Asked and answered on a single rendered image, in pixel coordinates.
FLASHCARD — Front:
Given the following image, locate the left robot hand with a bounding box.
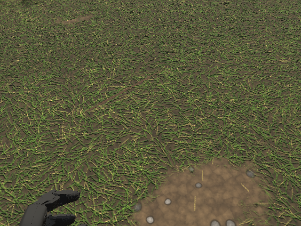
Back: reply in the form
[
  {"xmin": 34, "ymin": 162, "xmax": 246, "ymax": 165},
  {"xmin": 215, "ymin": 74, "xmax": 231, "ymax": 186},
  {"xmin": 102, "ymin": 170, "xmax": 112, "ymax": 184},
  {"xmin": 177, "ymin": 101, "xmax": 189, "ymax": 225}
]
[{"xmin": 19, "ymin": 189, "xmax": 87, "ymax": 226}]

